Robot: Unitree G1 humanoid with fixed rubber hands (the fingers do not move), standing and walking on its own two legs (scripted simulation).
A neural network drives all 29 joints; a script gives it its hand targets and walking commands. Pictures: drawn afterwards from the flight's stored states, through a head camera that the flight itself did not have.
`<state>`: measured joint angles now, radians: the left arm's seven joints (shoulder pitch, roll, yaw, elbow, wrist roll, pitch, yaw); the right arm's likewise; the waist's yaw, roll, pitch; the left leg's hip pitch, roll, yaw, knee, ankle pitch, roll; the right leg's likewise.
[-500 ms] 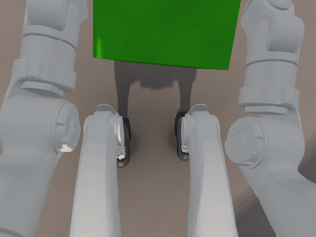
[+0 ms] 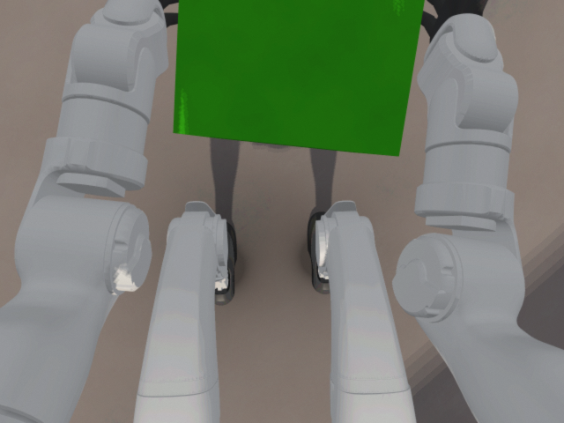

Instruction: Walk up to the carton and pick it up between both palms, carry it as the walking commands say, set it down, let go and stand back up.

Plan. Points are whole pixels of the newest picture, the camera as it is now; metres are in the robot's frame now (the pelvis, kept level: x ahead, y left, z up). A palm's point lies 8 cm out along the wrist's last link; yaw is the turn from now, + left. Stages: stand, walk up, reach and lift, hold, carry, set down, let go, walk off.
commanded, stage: reach and lift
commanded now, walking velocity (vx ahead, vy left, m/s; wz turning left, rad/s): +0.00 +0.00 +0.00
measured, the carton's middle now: (295, 50) +0.54 -0.02 -0.14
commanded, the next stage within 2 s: none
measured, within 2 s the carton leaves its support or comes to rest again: neither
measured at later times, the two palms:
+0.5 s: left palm out of the picture +0.51 +0.14 +0.04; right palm (547, 2) +0.49 -0.17 +0.07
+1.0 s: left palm out of the picture +0.50 +0.13 +0.11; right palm out of the picture +0.47 -0.17 +0.13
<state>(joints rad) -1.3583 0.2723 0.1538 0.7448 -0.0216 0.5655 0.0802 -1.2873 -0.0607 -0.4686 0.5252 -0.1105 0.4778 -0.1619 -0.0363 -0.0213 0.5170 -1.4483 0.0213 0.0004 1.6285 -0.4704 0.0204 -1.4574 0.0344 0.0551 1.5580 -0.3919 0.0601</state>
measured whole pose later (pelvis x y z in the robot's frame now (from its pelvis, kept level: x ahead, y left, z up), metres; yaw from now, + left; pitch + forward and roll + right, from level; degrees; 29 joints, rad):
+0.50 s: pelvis +0.05 +0.00 +0.07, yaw +0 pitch +25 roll -2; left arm -0.98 0.09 0.24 0.84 0.10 0.55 0.07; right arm -0.89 0.08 -0.55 0.58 -0.25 0.47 -0.10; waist -0.04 -0.01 -0.06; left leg -1.36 0.02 0.00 1.37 -0.45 0.02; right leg -1.37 0.03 0.06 1.30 -0.37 0.06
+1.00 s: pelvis +0.11 +0.01 +0.15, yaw +0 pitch +25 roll -2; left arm -0.60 -0.07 0.24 0.56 0.19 0.51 0.06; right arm -0.53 0.19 -0.52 0.42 -0.29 0.42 -0.05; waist -0.04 0.00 -0.18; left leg -1.03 0.02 0.00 1.01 -0.41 0.02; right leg -1.03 0.02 0.06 0.93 -0.33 0.05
